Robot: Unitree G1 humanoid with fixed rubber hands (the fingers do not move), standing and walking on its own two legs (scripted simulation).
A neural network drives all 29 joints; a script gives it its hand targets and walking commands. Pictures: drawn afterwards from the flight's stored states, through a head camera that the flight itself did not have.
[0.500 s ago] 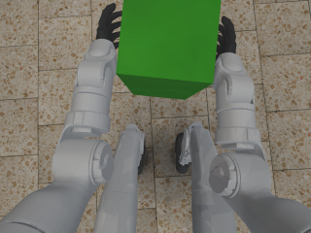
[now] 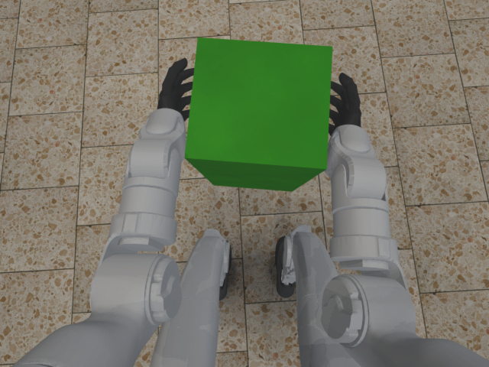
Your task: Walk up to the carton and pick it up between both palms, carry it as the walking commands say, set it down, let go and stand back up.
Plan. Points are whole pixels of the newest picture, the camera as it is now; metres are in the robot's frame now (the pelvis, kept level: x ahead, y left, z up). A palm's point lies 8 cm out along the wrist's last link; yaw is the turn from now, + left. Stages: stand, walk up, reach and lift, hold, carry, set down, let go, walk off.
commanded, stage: reach and lift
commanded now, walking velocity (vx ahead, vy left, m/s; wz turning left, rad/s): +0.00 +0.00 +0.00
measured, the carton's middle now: (257, 134) +0.43 -0.01 -0.08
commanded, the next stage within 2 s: none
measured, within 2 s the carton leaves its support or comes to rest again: neither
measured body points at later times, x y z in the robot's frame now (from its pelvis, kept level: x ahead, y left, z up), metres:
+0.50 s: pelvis +0.05 +0.01 +0.06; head +0.10 +0.00 +0.50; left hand +0.45 +0.13 +0.09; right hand +0.42 -0.13 +0.07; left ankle +0.13 +0.12 -0.65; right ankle +0.13 -0.11 -0.65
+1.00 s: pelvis +0.08 +0.01 +0.08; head +0.05 +0.00 +0.52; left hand +0.42 +0.12 +0.12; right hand +0.40 -0.14 +0.12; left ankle +0.13 +0.12 -0.65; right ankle +0.13 -0.11 -0.65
